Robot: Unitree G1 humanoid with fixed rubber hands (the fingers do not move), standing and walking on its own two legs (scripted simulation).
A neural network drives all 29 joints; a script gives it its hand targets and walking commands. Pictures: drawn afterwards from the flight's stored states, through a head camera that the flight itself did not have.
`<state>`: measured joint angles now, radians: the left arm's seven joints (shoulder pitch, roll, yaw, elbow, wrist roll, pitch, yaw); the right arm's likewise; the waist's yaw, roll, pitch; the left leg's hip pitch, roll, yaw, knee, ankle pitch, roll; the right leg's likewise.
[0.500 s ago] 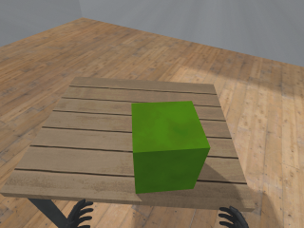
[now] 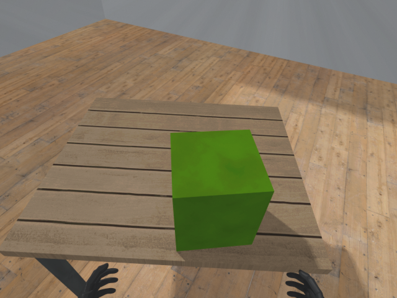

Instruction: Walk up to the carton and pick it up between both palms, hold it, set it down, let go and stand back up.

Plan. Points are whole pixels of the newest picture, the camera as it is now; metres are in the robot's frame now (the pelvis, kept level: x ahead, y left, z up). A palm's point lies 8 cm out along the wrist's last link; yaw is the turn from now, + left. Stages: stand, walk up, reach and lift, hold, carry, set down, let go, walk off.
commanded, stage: let go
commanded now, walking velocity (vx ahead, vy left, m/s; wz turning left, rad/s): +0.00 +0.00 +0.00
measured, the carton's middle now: (212, 191) +0.43 +0.01 -0.06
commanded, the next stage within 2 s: stand in 0.14 s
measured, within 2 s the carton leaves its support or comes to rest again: neither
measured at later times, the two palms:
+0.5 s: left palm out of the picture +0.10 +0.30 -0.09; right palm out of the picture +0.14 -0.28 -0.08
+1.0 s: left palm out of the picture +0.07 +0.31 -0.11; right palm out of the picture +0.13 -0.28 -0.08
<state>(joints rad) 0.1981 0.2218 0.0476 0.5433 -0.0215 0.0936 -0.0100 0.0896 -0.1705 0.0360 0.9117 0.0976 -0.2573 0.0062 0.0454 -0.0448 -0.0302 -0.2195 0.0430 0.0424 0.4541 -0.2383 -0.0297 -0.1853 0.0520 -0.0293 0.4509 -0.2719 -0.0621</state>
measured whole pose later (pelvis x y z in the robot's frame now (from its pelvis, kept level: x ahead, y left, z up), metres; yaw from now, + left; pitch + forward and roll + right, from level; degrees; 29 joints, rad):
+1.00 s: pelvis -0.01 +0.01 +0.00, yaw +0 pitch -1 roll +0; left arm 0.20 0.37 0.05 0.90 0.03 -0.02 0.01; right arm 0.10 -0.35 0.03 0.90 0.04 0.00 0.00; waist 0.04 -0.05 -0.03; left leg -0.22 0.04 0.04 0.45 -0.22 -0.02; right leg -0.18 0.05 -0.03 0.43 -0.25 -0.05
